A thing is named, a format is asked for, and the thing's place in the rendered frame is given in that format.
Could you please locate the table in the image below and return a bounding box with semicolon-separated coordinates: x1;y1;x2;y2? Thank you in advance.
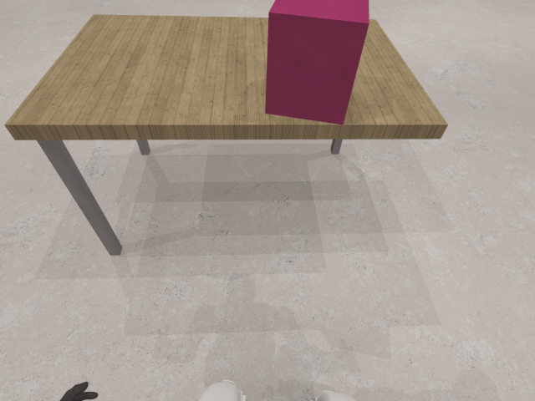
5;14;448;256

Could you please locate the left robot hand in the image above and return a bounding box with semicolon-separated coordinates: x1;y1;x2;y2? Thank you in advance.
59;382;98;401

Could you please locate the carton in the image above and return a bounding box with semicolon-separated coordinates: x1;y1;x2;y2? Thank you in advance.
265;0;369;124

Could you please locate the robot left thigh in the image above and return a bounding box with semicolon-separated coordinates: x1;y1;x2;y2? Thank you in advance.
197;383;246;401

